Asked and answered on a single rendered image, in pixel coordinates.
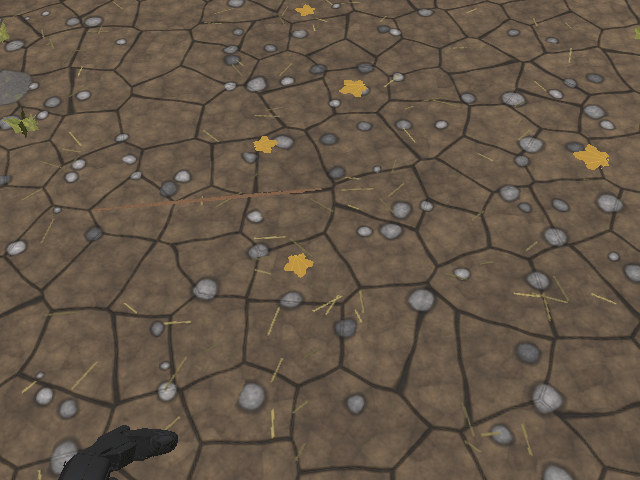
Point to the robot left hand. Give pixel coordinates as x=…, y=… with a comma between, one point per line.
x=115, y=450

